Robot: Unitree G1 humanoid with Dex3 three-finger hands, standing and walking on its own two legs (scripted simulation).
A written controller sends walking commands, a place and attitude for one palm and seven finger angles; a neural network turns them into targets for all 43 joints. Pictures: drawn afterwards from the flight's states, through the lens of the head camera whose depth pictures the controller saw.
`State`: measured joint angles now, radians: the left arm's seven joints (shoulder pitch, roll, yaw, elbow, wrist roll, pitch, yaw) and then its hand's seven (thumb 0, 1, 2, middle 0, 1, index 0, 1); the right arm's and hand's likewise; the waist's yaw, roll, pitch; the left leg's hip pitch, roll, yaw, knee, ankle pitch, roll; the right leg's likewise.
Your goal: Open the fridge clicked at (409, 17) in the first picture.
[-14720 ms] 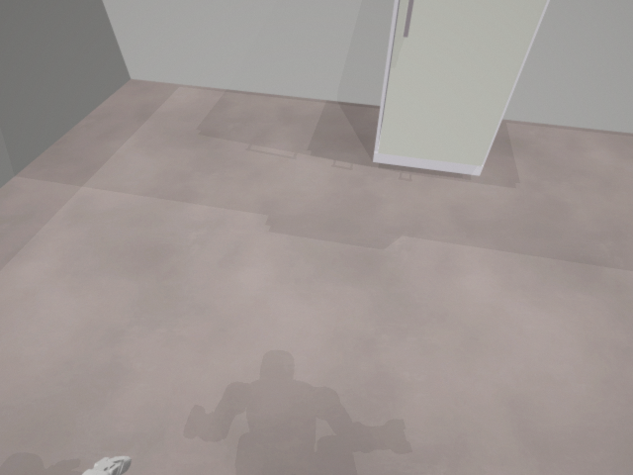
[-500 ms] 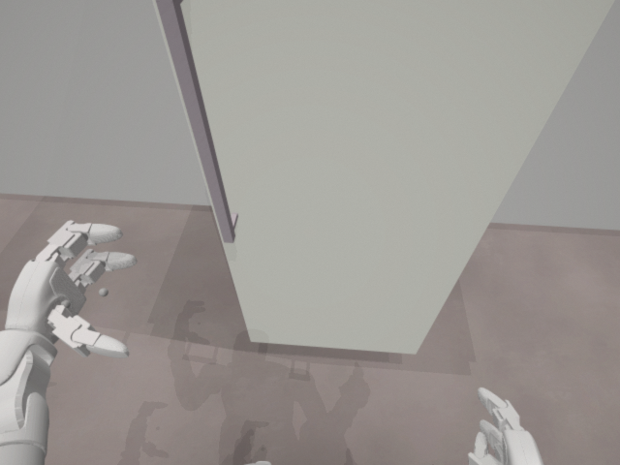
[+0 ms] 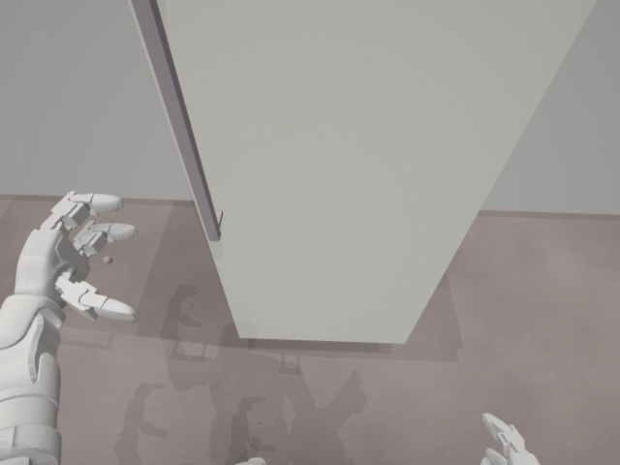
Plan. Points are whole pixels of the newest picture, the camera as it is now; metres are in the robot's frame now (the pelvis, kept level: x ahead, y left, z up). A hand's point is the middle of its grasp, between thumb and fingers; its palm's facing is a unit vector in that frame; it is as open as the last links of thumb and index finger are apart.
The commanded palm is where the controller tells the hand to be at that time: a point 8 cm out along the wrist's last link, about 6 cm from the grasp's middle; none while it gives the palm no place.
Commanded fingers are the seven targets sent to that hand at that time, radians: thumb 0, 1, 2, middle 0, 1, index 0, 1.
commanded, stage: move the hooked fingers beside the handle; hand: left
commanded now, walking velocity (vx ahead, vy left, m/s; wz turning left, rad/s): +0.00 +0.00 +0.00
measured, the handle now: (192, 139) +0.51 +0.19 +0.14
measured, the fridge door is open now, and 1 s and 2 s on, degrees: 0 0 0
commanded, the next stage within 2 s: feel for the door with the fingertips in 1.74 s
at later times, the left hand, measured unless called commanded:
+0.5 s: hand (134, 222) +0.39 +0.26 +0.09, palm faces +0.01 -1.00 -0.01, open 14.0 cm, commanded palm +0.38 +0.31 +0.08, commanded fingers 0.00 -0.50 0.30 -0.30 -1.20 -0.30 -1.20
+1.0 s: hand (153, 194) +0.45 +0.25 +0.08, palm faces +0.01 -1.00 -0.01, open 14.0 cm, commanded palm +0.42 +0.30 +0.08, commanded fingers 0.00 -0.50 0.30 -0.30 -1.20 -0.30 -1.20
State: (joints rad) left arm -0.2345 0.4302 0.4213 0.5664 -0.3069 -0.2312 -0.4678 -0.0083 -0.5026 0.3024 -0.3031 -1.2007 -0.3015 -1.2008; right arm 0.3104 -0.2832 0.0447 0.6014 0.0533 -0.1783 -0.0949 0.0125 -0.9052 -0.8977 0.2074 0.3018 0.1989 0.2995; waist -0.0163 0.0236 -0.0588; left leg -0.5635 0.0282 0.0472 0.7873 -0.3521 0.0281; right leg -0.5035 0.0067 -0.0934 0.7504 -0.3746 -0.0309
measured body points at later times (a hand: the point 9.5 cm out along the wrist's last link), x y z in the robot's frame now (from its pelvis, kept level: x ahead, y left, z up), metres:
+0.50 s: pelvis +0.00 +0.00 -0.01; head +0.06 +0.01 +0.44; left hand +0.39 +0.31 +0.09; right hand +0.09 -0.26 -0.11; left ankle +0.03 +0.10 -0.71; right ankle +0.00 -0.10 -0.71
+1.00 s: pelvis +0.00 +0.00 -0.01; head +0.08 +0.02 +0.43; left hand +0.44 +0.30 +0.09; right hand +0.04 -0.27 -0.12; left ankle +0.03 +0.10 -0.71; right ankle +0.00 -0.10 -0.71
